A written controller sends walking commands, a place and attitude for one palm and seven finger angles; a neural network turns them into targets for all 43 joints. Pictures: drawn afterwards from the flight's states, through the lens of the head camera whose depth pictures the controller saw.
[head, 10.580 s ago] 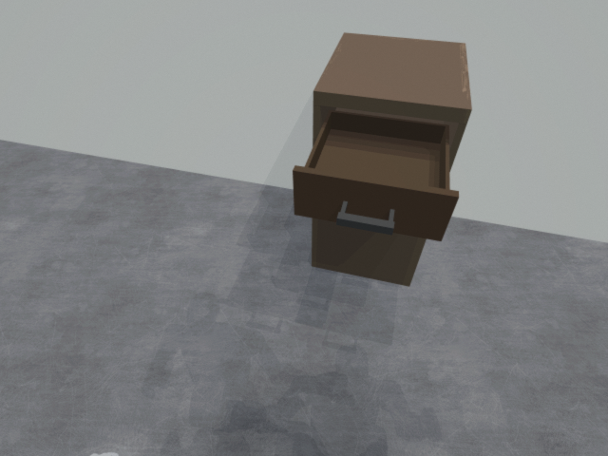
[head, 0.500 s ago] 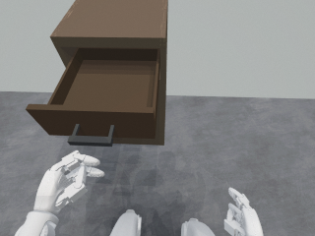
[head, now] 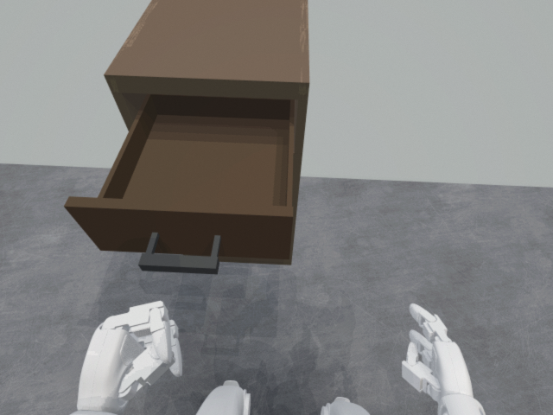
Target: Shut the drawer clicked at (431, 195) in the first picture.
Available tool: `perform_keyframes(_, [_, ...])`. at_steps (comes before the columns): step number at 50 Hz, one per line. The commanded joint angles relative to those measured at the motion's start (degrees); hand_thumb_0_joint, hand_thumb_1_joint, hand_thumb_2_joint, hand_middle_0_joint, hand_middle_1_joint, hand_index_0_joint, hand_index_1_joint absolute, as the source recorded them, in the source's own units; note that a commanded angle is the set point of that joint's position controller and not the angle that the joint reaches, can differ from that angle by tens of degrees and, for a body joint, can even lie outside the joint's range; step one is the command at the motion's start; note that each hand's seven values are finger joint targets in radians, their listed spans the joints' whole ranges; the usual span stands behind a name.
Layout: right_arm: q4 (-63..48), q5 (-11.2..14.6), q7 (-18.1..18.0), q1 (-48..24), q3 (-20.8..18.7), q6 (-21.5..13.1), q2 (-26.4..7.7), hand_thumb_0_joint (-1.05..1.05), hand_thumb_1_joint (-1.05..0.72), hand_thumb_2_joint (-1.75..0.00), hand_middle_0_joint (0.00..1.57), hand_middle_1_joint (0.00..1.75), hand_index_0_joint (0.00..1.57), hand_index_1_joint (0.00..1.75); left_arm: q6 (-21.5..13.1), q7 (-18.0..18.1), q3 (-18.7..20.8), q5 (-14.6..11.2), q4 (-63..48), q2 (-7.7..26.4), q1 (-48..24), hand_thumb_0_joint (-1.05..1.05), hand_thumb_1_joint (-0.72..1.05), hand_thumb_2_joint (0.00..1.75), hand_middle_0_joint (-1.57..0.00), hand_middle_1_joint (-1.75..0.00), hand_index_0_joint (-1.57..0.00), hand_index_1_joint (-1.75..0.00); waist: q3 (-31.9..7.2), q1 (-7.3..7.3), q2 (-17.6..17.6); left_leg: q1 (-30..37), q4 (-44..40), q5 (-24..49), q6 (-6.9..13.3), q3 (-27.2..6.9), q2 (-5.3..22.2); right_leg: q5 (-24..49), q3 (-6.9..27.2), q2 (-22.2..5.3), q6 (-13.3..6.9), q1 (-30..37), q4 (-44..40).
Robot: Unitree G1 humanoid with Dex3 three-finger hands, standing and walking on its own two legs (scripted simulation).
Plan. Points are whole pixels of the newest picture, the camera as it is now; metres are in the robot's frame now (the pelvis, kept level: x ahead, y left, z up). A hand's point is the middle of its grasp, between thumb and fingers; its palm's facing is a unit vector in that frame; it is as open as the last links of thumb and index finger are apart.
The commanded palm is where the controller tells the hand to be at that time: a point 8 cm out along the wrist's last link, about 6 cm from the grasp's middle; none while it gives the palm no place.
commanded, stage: raise the hand and make a fist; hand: left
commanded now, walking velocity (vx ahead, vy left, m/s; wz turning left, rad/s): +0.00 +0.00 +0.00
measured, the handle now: (182, 252) +0.37 +0.19 -0.02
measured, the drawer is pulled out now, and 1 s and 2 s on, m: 0.29 0.29 0.29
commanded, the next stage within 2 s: bring the fist close to the handle in 0.66 s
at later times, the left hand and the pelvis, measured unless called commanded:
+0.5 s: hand (167, 352) +0.19 +0.14 +0.08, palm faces +0.00 -1.00 -0.03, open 3.3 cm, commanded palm +0.15 +0.20 +0.08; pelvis +0.01 +0.00 +0.00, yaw +0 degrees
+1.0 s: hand (172, 348) +0.20 +0.14 +0.05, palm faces +0.01 -1.00 -0.04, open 3.3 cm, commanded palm +0.17 +0.20 +0.05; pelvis +0.01 -0.01 +0.00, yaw +0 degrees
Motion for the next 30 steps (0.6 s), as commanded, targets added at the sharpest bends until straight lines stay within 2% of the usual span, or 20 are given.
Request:
perform_keyframes(1, [-10.3, 0.2, -0.4, -1.0, -2.5, -0.8, -7.0, 0.0, -0.9, -0.9, 0.2, 0.3, 0.2, 0.3, -0.9, 0.9, 2.9, 0.6, -13.1, 4.7, 2.5, 0.0, 0.9, 0.9, -1.4, -1.6, -1.4, -1.6, -7.7, -0.61, 0.1, 10.5, -11.4, 11.6, 1.4, -2.6, -1.3, 11.5, 1.3, 2.8, -0.1, 4.8, -10.3])
perform_keyframes(2, [-10.9, 0.3, -0.4, -0.7, -2.2, -0.5, -6.8, 0.0, -0.9, -0.9, 0.2, 0.3, 0.2, 0.3, -0.7, 1.0, 2.1, 0.4, -13.9, 3.6, 1.9, 0.0, 0.9, 0.9, -1.4, -1.6, -1.4, -1.6, -7.5, -0.97, -0.3, 10.7, -11.4, 11.5, 1.4, -2.6, -1.4, 11.6, 1.1, 2.8, -0.1, 4.6, -10.3])
perform_keyframes(3, [-11.0, 0.3, -0.3, -0.6, -2.1, -0.3, -6.8, 0.0, -0.9, -0.9, 0.2, 0.3, 0.2, 0.3, -0.6, 1.0, 2.5, 0.3, -14.3, 4.0, 1.4, 0.0, 0.9, 0.9, -1.4, -1.6, -1.4, -1.6, -8.0, -0.83, -0.4, 10.6, -11.4, 11.0, 1.3, -2.7, -1.4, 11.1, 1.2, 2.9, -0.1, 4.9, -10.4])
perform_keyframes(5, [-11.7, 0.2, -0.2, -0.4, -1.6, -0.3, -6.9, 0.0, -0.9, -0.9, 0.2, 0.3, 0.2, 0.3, -0.8, 0.9, 0.4, 0.4, -16.5, 2.9, 0.0, 0.0, 0.9, 0.9, -1.4, -1.6, -1.4, -1.6, -8.0, -1.31, 1.5, 11.6, -11.5, 11.1, 1.2, -3.1, -1.3, 10.8, 0.9, 2.8, -0.2, 4.0, -10.1])
perform_keyframes(7, [-11.7, 0.2, -0.2, 0.1, -1.5, -0.2, -6.9, 0.0, -0.9, -0.9, 0.2, 0.3, 0.2, 0.3, -0.4, 1.1, 0.0, 0.7, -16.3, 2.7, -0.1, 0.0, 0.9, 0.9, -1.4, -1.6, -1.4, -1.6, -8.0, -1.59, 0.7, 11.8, -11.4, 10.9, 1.2, -3.3, -1.2, 10.5, 0.9, 3.0, -0.2, 3.8, -10.2])
perform_keyframes(9, [-12.1, 0.2, 0.1, 0.2, -1.5, -0.2, -6.9, 0.0, -0.9, -0.9, 0.2, 0.3, 0.2, 0.3, -0.1, 0.9, -0.6, 0.5, -17.0, 2.5, 1.7, 0.0, 0.9, 0.9, -1.4, -1.6, -1.4, -1.6, -8.6, -1.15, 1.2, 11.9, -11.8, 11.1, 1.1, -3.4, -1.3, 10.7, 0.8, 2.9, -0.2, 4.7, -10.3])
perform_keyframes(11, [-12.0, 0.2, -0.1, -0.2, -1.6, 0.2, -6.9, 0.0, -0.9, -0.9, 0.2, 0.3, 0.2, 0.3, 0.7, 1.3, 1.4, 0.8, -15.9, 4.3, 3.1, 0.0, 0.9, 0.9, -1.4, -1.6, -1.4, -1.6, -7.8, -0.7, -0.3, 10.9, -11.9, 11.1, 1.1, -3.3, -1.3, 10.8, 1.0, 3.0, -0.3, 5.8, -10.8])
perform_keyframes(14, [-12.5, 0.5, 0.1, -0.1, -1.6, 0.4, -6.6, 0.0, -0.9, -0.9, 0.2, 0.3, 0.2, 0.3, 0.9, 1.5, 1.0, 0.8, -17.6, 3.7, 4.5, 0.0, 0.9, 0.9, -1.4, -1.6, -1.4, -1.6, -8.2, -0.43, 1.0, 11.5, -12.2, 11.9, 1.0, -2.8, -1.5, 11.5, 1.0, 2.9, -0.3, 6.3, -10.8])
perform_keyframes(16, [-12.4, 0.5, 0.1, -0.4, -1.7, 0.7, -6.7, 0.0, -0.9, -0.9, 0.2, 0.3, 0.2, 0.3, 1.1, 2.2, 1.6, 1.0, -16.4, 4.1, 5.1, 0.0, 0.9, 0.9, -1.4, -1.6, -1.4, -1.6, -6.6, -0.62, -0.1, 10.5, -12.2, 11.1, 1.1, -3.0, -1.3, 10.6, 0.9, 3.0, -0.3, 5.7, -11.0])
perform_keyframes(17, [-12.5, 0.4, 0.1, -0.3, -1.7, 0.6, -6.6, 0.0, -0.9, -0.9, 0.2, 0.3, 0.2, 0.3, 0.8, 2.4, 0.9, 0.8, -17.0, 3.2, 4.6, 0.0, 0.9, 0.9, -1.4, -1.6, -1.4, -1.6, -6.5, -0.81, -0.2, 10.1, -12.1, 10.2, 1.1, -2.8, -1.5, 9.8, 1.1, 2.9, -0.2, 5.4, -11.2])
perform_keyframes(18, [-12.4, 0.5, 0.0, 0.0, -1.8, 0.6, -6.8, 0.0, -0.9, -0.9, 0.2, 0.3, 0.2, 0.3, 0.4, 2.6, 1.4, 0.9, -17.0, 3.9, 4.0, 0.0, 0.9, 0.9, -1.4, -1.6, -1.4, -1.6, -6.3, -0.97, 0.0, 9.9, -12.0, 9.6, 1.1, -2.7, -1.5, 9.2, 1.2, 2.9, -0.2, 5.1, -11.2])
perform_keyframes(20, [-12.4, 0.3, 0.1, 0.2, -1.9, 0.1, -6.8, 0.0, -0.9, -0.9, 0.2, 0.3, 0.2, 0.3, -0.6, 2.8, 0.9, 0.5, -17.9, 3.3, 3.8, 0.0, 0.9, 0.9, -1.4, -1.6, -1.4, -1.6, -7.5, -1.02, -0.2, 10.0, -11.5, 9.9, 1.1, -2.6, -1.6, 9.4, 1.5, 2.9, -0.2, 5.2, -11.1])
perform_keyframes(21, [-12.2, 0.4, 0.0, -0.1, -2.1, 0.1, -6.9, 0.0, -0.9, -0.9, 0.2, 0.3, 0.2, 0.3, -0.8, 3.1, 2.2, 0.8, -17.2, 4.6, 4.9, 0.0, 0.9, 0.9, -1.4, -1.6, -1.4, -1.6, -7.3, -0.53, -0.2, 9.7, -11.5, 10.4, 1.1, -2.5, -1.5, 9.7, 1.6, 2.9, -0.3, 5.6, -11.1])
perform_keyframes(24, [-12.1, 0.5, 0.2, 0.3, -2.2, -0.1, -6.7, 0.0, -0.9, -0.9, 0.2, 0.3, 0.2, 0.3, -1.6, 2.7, 1.1, 0.3, -17.7, 3.4, 5.9, 0.0, 0.9, 0.9, -1.4, -1.6, -1.4, -1.6, -8.4, -0.65, -0.2, 9.9, -11.1, 11.8, 1.2, -2.0, -1.7, 11.6, 1.8, 2.8, -0.2, 6.5, -10.8])
perform_keyframes(25, [-11.8, 0.5, 0.1, 0.4, -2.5, 0.0, -6.8, 0.0, -0.9, -0.9, 0.2, 0.3, 0.2, 0.3, -1.6, 2.8, 2.6, 0.3, -16.8, 4.5, 7.0, 0.0, 0.9, 0.9, -1.4, -1.6, -1.4, -1.6, -8.4, -0.47, -0.8, 9.5, -10.9, 11.6, 1.1, -1.8, -1.7, 11.5, 2.0, 2.8, -0.2, 6.6, -11.0])
perform_keyframes(28, [-11.8, 0.6, 0.1, 0.1, -2.4, 0.0, -6.8, 0.0, -0.9, -0.9, 0.2, 0.3, 0.2, 0.3, -1.7, 2.6, 1.6, 0.4, -16.8, 3.8, 6.1, 0.0, 0.9, 0.9, -1.4, -1.6, -1.4, -1.6, -7.3, -0.99, -0.3, 9.1, -10.8, 10.5, 1.3, -1.6, -1.8, 10.7, 2.4, 2.7, 0.0, 6.0, -11.6])
perform_keyframes(30, [-11.4, 0.6, -0.1, 0.1, -2.5, 0.0, -6.8, 0.0, -0.9, -0.9, 0.2, 0.3, 0.2, 0.3, -1.8, 2.6, 3.6, -0.1, -15.8, 5.2, 5.8, 0.0, 0.9, 0.9, -1.4, -1.6, -1.4, -1.6, -7.1, -0.82, -1.9, 8.0, -10.5, 9.9, 1.2, -1.5, -1.8, 9.8, 3.0, 2.6, 0.1, 6.6, -12.1])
